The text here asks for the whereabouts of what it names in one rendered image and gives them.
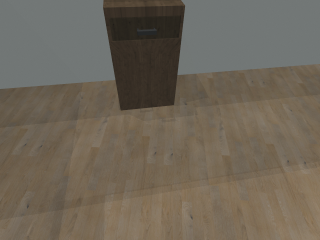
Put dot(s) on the cabinet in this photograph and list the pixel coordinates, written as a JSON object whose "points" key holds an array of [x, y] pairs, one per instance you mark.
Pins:
{"points": [[145, 70]]}

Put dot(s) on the handle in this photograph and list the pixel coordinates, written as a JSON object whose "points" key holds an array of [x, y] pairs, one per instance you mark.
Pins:
{"points": [[143, 32]]}

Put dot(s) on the drawer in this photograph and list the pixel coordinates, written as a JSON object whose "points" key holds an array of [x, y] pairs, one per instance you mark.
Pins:
{"points": [[125, 28]]}

